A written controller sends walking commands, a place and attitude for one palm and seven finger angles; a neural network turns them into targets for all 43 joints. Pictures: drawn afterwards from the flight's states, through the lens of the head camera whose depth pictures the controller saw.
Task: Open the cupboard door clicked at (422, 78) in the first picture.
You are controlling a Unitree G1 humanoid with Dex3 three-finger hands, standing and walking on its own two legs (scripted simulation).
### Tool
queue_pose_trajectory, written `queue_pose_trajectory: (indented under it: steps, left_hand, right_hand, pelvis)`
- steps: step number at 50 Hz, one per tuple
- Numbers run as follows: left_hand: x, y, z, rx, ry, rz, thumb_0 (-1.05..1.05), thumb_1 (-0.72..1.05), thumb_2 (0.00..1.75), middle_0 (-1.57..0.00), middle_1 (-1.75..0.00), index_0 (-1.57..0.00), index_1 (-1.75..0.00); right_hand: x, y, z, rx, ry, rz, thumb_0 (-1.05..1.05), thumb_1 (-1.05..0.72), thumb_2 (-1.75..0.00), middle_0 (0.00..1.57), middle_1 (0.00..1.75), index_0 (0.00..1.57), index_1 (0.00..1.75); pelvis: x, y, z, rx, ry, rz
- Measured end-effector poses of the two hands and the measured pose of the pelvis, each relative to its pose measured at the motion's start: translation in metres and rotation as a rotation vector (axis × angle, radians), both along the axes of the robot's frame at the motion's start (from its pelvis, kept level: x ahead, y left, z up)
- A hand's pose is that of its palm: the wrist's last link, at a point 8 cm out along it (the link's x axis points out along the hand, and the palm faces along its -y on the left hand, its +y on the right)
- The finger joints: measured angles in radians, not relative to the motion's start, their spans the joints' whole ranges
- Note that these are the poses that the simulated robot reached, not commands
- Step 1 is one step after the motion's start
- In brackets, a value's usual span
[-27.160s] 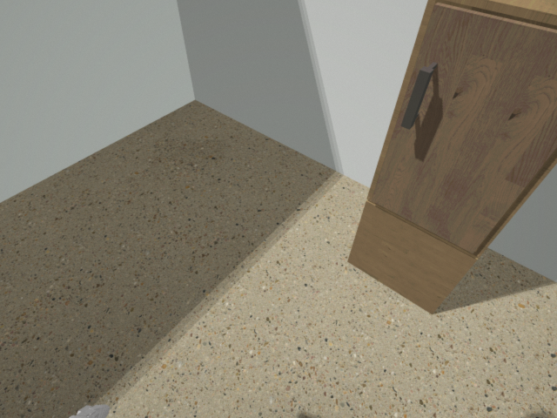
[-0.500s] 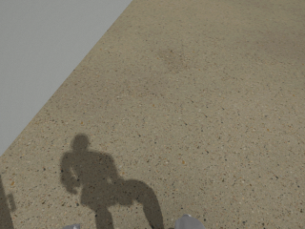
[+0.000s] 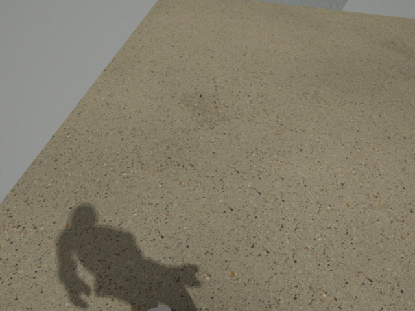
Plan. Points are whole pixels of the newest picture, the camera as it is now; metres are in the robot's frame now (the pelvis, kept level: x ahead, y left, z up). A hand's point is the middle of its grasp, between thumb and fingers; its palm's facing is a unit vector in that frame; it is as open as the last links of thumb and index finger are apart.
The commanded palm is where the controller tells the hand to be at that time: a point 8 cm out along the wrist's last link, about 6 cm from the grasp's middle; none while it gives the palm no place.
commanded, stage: walk to a spot facing it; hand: left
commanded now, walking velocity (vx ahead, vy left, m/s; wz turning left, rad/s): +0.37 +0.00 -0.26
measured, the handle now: out of the picture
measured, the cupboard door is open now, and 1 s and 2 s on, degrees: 48 48 48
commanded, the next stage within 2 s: turn to face it in 0.36 s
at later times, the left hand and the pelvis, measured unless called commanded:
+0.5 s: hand (167, 230) +0.33 +0.12 -0.16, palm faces -0.09 -0.97 -0.22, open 7.4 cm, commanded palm none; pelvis +0.22 -0.06 +0.00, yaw -7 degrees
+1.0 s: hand (164, 197) +0.43 +0.15 -0.17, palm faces +0.14 -0.97 -0.19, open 7.4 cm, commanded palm none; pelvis +0.36 -0.05 +0.01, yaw +6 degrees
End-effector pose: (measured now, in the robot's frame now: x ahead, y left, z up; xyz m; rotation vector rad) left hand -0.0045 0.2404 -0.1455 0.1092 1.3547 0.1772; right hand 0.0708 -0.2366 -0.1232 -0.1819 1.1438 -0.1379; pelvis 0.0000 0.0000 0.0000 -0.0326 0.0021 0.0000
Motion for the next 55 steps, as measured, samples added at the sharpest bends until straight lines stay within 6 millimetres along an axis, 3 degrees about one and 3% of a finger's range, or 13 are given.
queue_pose_trajectory:
  steps: [2, 5, 13, 18, 21, 24, 31, 35, 40, 46, 55]
  left_hand:
    - [0.009, 0.006, -0.007, -0.005, 0.049, -0.011, 0.0, 0.92, 0.9, -0.2, -0.3, -0.2, -0.3]
    - [0.04, 0.009, -0.003, -0.007, 0.069, -0.041, 0.0, 0.92, 0.9, -0.2, -0.3, -0.2, -0.3]
    - [0.176, -0.012, 0.022, -0.014, -0.07, -0.123, 0.01, 0.92, 0.9, -0.19, -0.3, -0.2, -0.3]
    - [0.268, -0.038, 0.024, 0.013, -0.137, -0.207, 0.01, 0.92, 0.9, -0.19, -0.3, -0.2, -0.3]
    - [0.311, -0.053, 0.016, 0.039, -0.196, -0.219, 0.0, 0.92, 0.9, -0.2, -0.3, -0.2, -0.3]
    - [0.328, -0.066, 0.019, 0.039, -0.189, -0.2, 0.0, 0.91, 0.9, -0.2, -0.3, -0.2, -0.3]
    - [0.339, -0.076, 0.02, 0.023, -0.082, -0.151, -0.01, 0.94, 0.9, -0.2, -0.3, -0.2, -0.3]
    - [0.344, -0.076, 0.007, -0.013, -0.039, -0.088, 0.0, 0.93, 0.9, -0.2, -0.3, -0.2, -0.3]
    - [0.354, -0.067, -0.021, -0.046, 0.009, -0.009, 0.0, 0.92, 0.9, -0.2, -0.3, -0.2, -0.3]
    - [0.392, -0.052, -0.007, -0.012, -0.043, 0.036, 0.01, 0.91, 0.9, -0.2, -0.3, -0.2, -0.3]
    - [0.444, -0.049, 0.026, 0.077, -0.194, 0.08, 0.0, 0.91, 0.9, -0.2, -0.3, -0.2, -0.3]
  right_hand:
    - [0.025, 0.006, -0.001, -0.011, -0.04, -0.005, 0.01, -0.91, -0.9, 0.2, 0.3, 0.2, 0.3]
    - [0.039, 0.013, 0.002, -0.005, -0.038, -0.035, 0.01, -0.91, -0.9, 0.2, 0.3, 0.2, 0.3]
    - [0.021, 0.004, 0.003, 0.019, 0.172, -0.148, 0.0, -0.94, -0.9, 0.2, 0.3, 0.2, 0.3]
    - [0.009, -0.008, -0.011, 0.068, 0.322, -0.228, 0.01, -0.93, -0.9, 0.2, 0.3, 0.2, 0.3]
    - [0.015, -0.019, -0.026, 0.096, 0.401, -0.253, 0.01, -0.92, -0.9, 0.2, 0.3, 0.2, 0.3]
    - [0.049, -0.032, -0.023, 0.09, 0.406, -0.256, 0.01, -0.92, -0.9, 0.2, 0.3, 0.2, 0.3]
    - [0.178, -0.05, -0.003, 0.057, 0.223, -0.2, 0.01, -0.92, -0.9, 0.2, 0.3, 0.2, 0.3]
    - [0.244, -0.055, -0.001, 0.016, 0.178, -0.128, 0.02, -0.94, -0.9, 0.2, 0.3, 0.2, 0.3]
    - [0.316, -0.054, -0.008, -0.045, 0.11, -0.034, 0.01, -0.94, -0.9, 0.2, 0.3, 0.2, 0.3]
    - [0.364, -0.051, 0.002, -0.064, 0.079, 0.039, 0.01, -0.92, -0.9, 0.2, 0.3, 0.2, 0.3]
    - [0.406, -0.067, 0.004, -0.027, 0.079, 0.119, 0.01, -0.91, -0.9, 0.2, 0.3, 0.2, 0.3]
  pelvis:
    - [0.018, 0.005, -0.005, 0.013, -0.004, -0.02]
    - [0.044, 0.008, 0.0, 0.03, 0.0, -0.042]
    - [0.113, -0.001, 0.017, 0.04, 0.012, -0.091]
    - [0.163, -0.026, 0.008, 0.054, 0.004, -0.118]
    - [0.192, -0.045, -0.007, 0.061, -0.002, -0.121]
    - [0.215, -0.053, -0.001, 0.043, -0.009, -0.118]
    - [0.272, -0.064, 0.016, 0.032, 0.012, -0.076]
    - [0.303, -0.059, 0.011, 0.013, 0.003, -0.031]
    - [0.338, -0.046, -0.009, 0.001, 0.0, 0.017]
    - [0.354, -0.046, 0.0, 0.005, 0.031, 0.069]
    - [0.372, -0.071, 0.01, -0.009, 0.047, 0.171]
